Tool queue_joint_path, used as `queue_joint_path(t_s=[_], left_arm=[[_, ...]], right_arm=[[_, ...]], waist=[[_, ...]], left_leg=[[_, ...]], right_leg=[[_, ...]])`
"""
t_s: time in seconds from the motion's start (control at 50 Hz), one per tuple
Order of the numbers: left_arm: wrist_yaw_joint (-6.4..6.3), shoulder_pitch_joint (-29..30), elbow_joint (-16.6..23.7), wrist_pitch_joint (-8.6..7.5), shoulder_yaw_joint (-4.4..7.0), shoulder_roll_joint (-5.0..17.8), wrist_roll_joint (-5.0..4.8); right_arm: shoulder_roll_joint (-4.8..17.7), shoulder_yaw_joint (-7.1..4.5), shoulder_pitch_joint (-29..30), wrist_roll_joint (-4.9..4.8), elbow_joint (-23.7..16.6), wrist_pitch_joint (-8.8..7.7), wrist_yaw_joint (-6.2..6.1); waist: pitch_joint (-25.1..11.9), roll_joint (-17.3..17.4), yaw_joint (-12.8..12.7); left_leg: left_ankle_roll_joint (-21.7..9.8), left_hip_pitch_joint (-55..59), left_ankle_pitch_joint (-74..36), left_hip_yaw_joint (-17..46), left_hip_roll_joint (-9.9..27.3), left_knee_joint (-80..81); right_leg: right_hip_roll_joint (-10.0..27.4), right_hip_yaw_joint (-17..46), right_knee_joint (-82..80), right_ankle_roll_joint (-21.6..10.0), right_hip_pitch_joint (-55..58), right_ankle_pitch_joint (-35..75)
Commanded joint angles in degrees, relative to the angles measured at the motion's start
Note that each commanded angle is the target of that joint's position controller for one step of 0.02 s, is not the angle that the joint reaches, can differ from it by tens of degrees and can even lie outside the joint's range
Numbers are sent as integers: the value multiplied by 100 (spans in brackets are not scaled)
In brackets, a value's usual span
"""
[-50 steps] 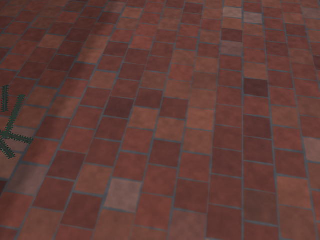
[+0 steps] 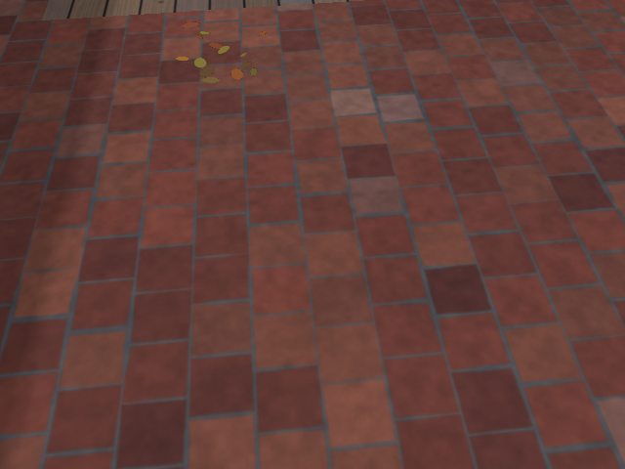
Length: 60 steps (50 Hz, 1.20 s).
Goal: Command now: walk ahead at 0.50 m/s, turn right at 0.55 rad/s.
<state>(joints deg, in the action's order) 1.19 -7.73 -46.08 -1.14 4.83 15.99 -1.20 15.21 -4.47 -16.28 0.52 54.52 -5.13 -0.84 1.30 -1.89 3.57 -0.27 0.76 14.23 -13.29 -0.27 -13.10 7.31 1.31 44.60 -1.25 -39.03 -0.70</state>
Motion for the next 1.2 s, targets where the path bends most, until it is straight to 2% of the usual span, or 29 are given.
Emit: queue_joint_path(t_s=[0.02,0.1,0.14,0.16,0.18,0.2,0.22,0.24,0.28,0.36,0.46,0.56,0.62,0.64,0.66,0.68,0.7,0.74,0.76,0.82,0.9,1.0,1.06,1.08,1.1,1.12,1.14,1.18,1.2], left_arm=[[123,625,564,-53,-36,147,6],[194,405,737,-11,89,439,6],[120,-1178,338,12,407,965,-39],[-14,-1894,178,67,595,1578,-61],[8,-1468,389,-21,580,1951,-56],[76,-1587,465,-117,411,1426,-5],[78,-1439,420,-204,328,1137,28],[77,-1068,466,-254,268,946,13],[19,-477,655,-265,154,641,91],[-134,-707,631,-304,214,911,47],[-223,-1073,523,-244,231,941,11],[-255,-1373,385,-170,230,877,-22],[-274,-1219,465,-108,195,777,6],[-246,-1139,571,-122,86,504,53],[-249,-1718,702,-161,-17,144,32],[-250,-2142,699,-218,-55,281,-105],[-246,-1833,553,-223,45,754,-135],[-224,-859,772,-245,49,775,25],[-204,-729,825,-269,61,712,93],[-165,-746,875,-320,-17,395,121],[-107,45,1097,-411,-162,171,140],[-27,664,1270,-491,-115,399,28],[-64,67,1106,-536,32,654,35],[-122,-578,1016,-546,133,898,108],[-185,-1531,909,-501,240,1334,171],[-129,-1695,756,-415,285,1542,202],[-100,-1445,806,-424,165,1023,140],[-78,-870,825,-446,9,569,148],[-66,-630,790,-451,-23,434,165]], right_arm=[[1031,-227,150,-87,-323,8,-43],[1294,-320,206,-213,-345,177,-50],[1243,-286,338,-239,-403,251,-51],[832,-139,200,-8,-544,202,-43],[252,47,-51,36,-891,-2,9],[779,-38,586,-214,-959,-229,92],[843,-53,902,-360,-1072,-336,130],[790,-46,883,-256,-986,-374,91],[896,-132,727,-70,-873,-264,58],[644,-89,1061,37,-1041,-69,40],[436,27,2011,-37,-1348,-111,131],[711,-24,2217,-105,-1534,-221,241],[950,-152,1331,-80,-1322,-315,226],[1187,-235,548,25,-1214,-347,192],[1667,-354,-279,117,-1121,-307,147],[1554,-339,-529,-12,-889,-245,222],[1002,-198,-275,-110,-949,-222,242],[699,-72,279,-28,-1000,-115,246],[603,-20,430,7,-1003,-101,242],[669,-11,389,-71,-960,-108,225],[1059,-134,177,-182,-898,-37,129],[1094,-140,-392,-254,-756,94,93],[977,-99,-407,-219,-769,156,57],[728,-14,-325,-167,-845,134,67],[278,130,-367,-5,-1021,101,62],[257,151,-902,-233,-1224,17,56],[825,11,-707,-312,-1100,28,30],[839,-45,-211,-261,-1141,105,46],[776,-62,-93,-209,-1191,150,57]], waist=[[423,393,16],[102,647,-323],[-750,495,-1186],[-1207,-538,-1282],[-1840,-1508,-621],[-1925,-615,-1048],[-1223,-448,-991],[-760,60,-720],[-483,-9,-339],[-261,57,-315],[-9,-244,-686],[-16,-380,-726],[-354,-582,-240],[-1042,-336,137],[-1983,926,94],[-2202,2202,-49],[-1339,1382,70],[-287,619,-18],[-103,629,-174],[-154,798,-352],[-133,684,-173],[-107,735,-10],[-332,761,-444],[-731,603,-794],[-1556,-434,-1100],[-1870,-2023,-790],[-1203,-1083,-869],[-434,-429,-696],[-204,-447,-576]], left_leg=[[-819,-75,-1666,361,1707,518],[-604,486,-4204,67,1813,-628],[-302,-180,-4783,-201,1451,-2832],[10,-1807,-2043,-229,1100,-4786],[298,-3995,1996,837,-193,-6528],[138,-4612,1845,1815,38,-6830],[-31,-4944,1371,1736,283,-6623],[-81,-4647,906,1761,557,-6083],[-26,-3816,431,1811,818,-5310],[312,-3682,-323,1650,662,-4103],[387,-3209,-1961,1569,237,-2105],[204,-2978,-1646,1781,115,-1441],[-101,-1783,-1151,1603,24,-1128],[-415,-416,-1079,2076,612,-1323],[-1124,1698,-415,4061,1928,-1214],[-1633,2186,1053,6109,2503,-500],[-1433,1522,1827,5607,2217,-278],[-1208,-25,913,4146,1665,-127],[-1210,-513,340,3784,1473,-7],[-1350,-969,-808,3272,1225,207],[-1274,-1358,-1286,2655,998,296],[-1061,-1225,-927,2887,1089,-32],[-759,-1418,-802,2964,900,-750],[-548,-1855,-779,2728,565,-1720],[-255,-2781,767,2101,88,-3610],[-137,-4328,2112,1815,-186,-5048],[-104,-4753,1734,2092,177,-5695],[-62,-4624,807,1977,488,-5698],[-29,-4533,551,1977,610,-5478]], right_leg=[[-27,-224,-506,-100,-4,31],[-519,-719,-718,-467,754,-1027],[-1075,-882,-1205,-845,3008,-781],[-72,787,-1343,-1233,4626,-645],[1102,4273,-2460,-2375,5978,-1979],[1215,4461,-2995,-2198,5999,-2166],[1049,3621,-2930,-1958,5503,-1808],[769,2887,-2881,-1731,4628,-1184],[407,2104,-3037,-1525,3465,-311],[183,1574,-3280,-1542,2838,450],[-177,1262,-3226,-1148,2501,-299],[110,1919,-2568,-1021,3154,-496],[-77,2083,-1713,-800,3229,209],[-401,1771,-502,-599,2728,75],[-1154,1034,1485,-165,1054,-1632],[-1175,895,2637,-33,-222,-3373],[-872,1054,3058,-9,-600,-2983],[-534,637,2772,-41,-472,-2282],[-327,570,2367,-63,-249,-2035],[-209,307,1419,15,217,-1882],[-391,90,-394,204,847,-742],[-664,139,-1456,264,1530,-103],[-658,77,-1955,28,2811,-309],[-199,453,-1931,-207,3815,-459],[1002,1614,-1864,-550,5202,-477],[1905,3905,-2572,-1308,5839,-1942],[1635,3707,-2804,-1216,5327,-2693],[1111,2210,-2997,-918,4274,-1803],[951,1765,-3145,-908,3899,-1310]])
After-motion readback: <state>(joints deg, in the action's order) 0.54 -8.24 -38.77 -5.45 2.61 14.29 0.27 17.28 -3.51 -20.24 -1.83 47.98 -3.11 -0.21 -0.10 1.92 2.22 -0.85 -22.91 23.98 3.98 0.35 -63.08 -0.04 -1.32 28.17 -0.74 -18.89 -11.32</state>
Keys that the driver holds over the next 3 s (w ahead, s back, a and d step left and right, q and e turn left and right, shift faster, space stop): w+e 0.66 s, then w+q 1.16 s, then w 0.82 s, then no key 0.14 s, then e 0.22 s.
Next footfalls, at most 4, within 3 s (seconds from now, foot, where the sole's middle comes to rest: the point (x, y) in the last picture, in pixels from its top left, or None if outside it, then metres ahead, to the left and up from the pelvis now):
0.14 right None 0.24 -0.14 -0.78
0.64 left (321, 428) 0.58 -0.01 -0.78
1.08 right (456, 376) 0.68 -0.33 -0.78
1.58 left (346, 268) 1.01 -0.11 -0.78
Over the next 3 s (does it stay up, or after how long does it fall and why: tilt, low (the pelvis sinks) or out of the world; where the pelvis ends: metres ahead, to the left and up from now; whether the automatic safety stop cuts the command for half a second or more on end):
stays up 1.58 -0.07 0.00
